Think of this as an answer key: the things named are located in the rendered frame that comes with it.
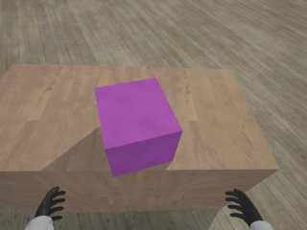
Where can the carton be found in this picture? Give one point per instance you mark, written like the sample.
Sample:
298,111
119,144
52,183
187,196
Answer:
139,128

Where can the right robot hand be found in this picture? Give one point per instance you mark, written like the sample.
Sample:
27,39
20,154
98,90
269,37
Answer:
250,213

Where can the left robot hand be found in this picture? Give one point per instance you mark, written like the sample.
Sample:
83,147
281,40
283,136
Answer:
45,209

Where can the pedestal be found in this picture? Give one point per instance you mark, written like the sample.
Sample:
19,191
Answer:
51,136

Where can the robot right forearm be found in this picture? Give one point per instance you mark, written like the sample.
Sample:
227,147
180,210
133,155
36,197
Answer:
260,225

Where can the robot left forearm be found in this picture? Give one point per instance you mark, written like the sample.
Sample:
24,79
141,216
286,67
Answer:
40,223

